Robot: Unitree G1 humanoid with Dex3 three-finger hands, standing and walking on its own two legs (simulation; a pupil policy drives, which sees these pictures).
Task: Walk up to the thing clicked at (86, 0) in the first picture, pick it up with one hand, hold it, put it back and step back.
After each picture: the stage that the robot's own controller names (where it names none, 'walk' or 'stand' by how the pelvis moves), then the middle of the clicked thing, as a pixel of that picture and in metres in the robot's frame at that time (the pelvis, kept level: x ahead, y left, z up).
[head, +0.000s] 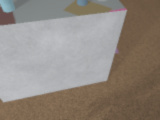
stand; out of the picture +0.93 -0.01 +0.05
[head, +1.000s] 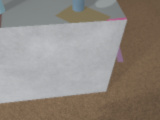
rise first; out of the picture +0.82 +0.06 +0.07
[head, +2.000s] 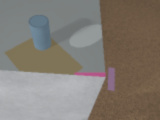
walk; (40, 33) +0.48 +0.19 +0.07
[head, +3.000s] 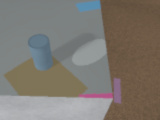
stand; (41, 53) +0.41 +0.15 +0.08
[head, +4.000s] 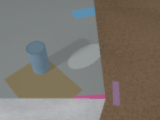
stand; (38, 58) +0.42 +0.17 +0.05
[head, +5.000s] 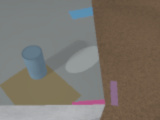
stand; (35, 63) +0.40 +0.17 +0.05
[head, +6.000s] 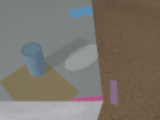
stand; (35, 60) +0.41 +0.18 +0.05
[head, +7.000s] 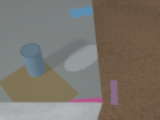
stand; (34, 60) +0.41 +0.18 +0.05
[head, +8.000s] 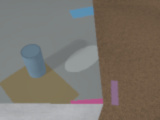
stand; (34, 61) +0.40 +0.18 +0.05
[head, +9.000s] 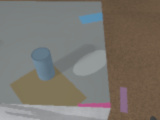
rise first; (44, 64) +0.40 +0.17 +0.05
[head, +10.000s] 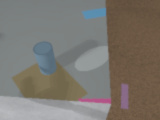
go down; (45, 58) +0.41 +0.17 +0.05
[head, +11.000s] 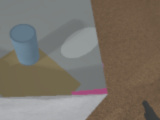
go down; (26, 46) +0.41 +0.15 +0.08
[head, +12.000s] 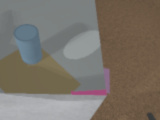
go down; (29, 45) +0.42 +0.16 +0.09
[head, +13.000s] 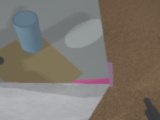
close in; (29, 33) +0.44 +0.15 +0.12
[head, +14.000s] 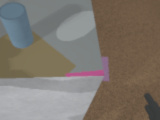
close in; (18, 27) +0.45 +0.16 +0.13
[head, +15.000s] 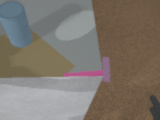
close in; (16, 26) +0.45 +0.17 +0.14
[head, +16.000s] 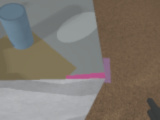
close; (17, 28) +0.44 +0.16 +0.14
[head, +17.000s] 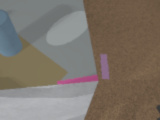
close; (3, 34) +0.43 +0.18 +0.14
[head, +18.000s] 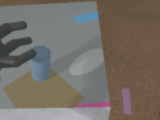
close; (40, 64) +0.39 +0.15 +0.10
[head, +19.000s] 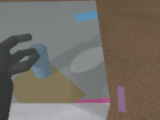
close; (40, 61) +0.41 +0.16 +0.08
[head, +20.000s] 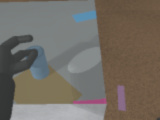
close; (37, 63) +0.41 +0.17 +0.07
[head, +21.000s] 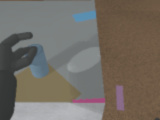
stand; (37, 61) +0.41 +0.17 +0.07
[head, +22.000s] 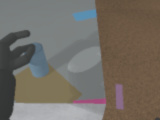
close; (37, 60) +0.41 +0.17 +0.07
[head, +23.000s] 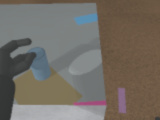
close; (39, 64) +0.41 +0.17 +0.06
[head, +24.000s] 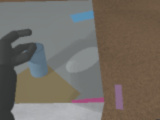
stand; (37, 60) +0.42 +0.17 +0.07
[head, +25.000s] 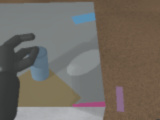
stand; (39, 64) +0.40 +0.16 +0.07
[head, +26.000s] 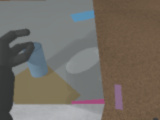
stand; (36, 60) +0.42 +0.17 +0.07
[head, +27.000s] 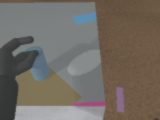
stand; (37, 64) +0.40 +0.17 +0.06
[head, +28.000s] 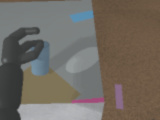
crouch; (40, 58) +0.43 +0.16 +0.07
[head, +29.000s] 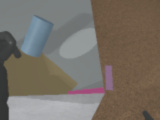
lower; (37, 36) +0.45 +0.13 +0.10
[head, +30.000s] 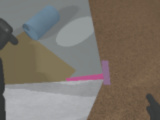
lower; (42, 22) +0.52 +0.10 +0.10
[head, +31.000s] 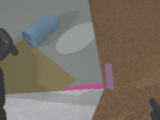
lower; (41, 29) +0.49 +0.11 +0.10
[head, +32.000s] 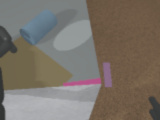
lower; (39, 27) +0.50 +0.11 +0.10
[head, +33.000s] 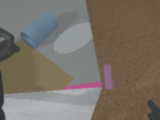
open; (40, 30) +0.49 +0.11 +0.10
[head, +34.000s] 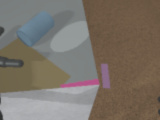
withdraw; (36, 28) +0.50 +0.11 +0.11
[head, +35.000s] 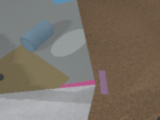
sink last; (37, 35) +0.51 +0.15 +0.08
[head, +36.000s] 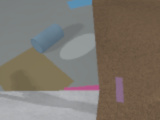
stand; (47, 38) +0.50 +0.16 +0.09
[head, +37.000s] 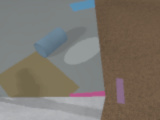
stand; (51, 42) +0.48 +0.15 +0.08
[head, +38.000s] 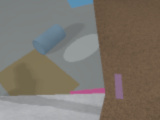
stand; (49, 39) +0.49 +0.15 +0.07
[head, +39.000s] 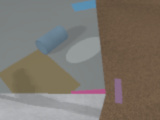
stand; (52, 39) +0.50 +0.15 +0.07
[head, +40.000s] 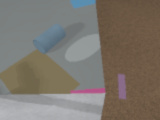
rise; (49, 38) +0.50 +0.16 +0.07
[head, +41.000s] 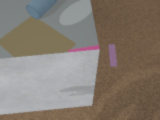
walk; (42, 4) +0.64 +0.14 +0.06
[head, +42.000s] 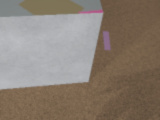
walk; out of the picture +0.85 +0.14 +0.04
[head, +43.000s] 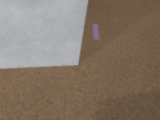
walk; out of the picture +1.09 +0.20 +0.04
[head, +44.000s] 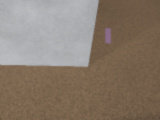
stand; out of the picture +1.15 +0.13 +0.04
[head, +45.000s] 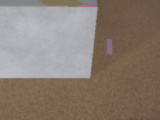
stand; out of the picture +1.13 +0.13 +0.02
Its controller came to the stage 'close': yes
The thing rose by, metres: 0.01
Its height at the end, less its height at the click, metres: -0.02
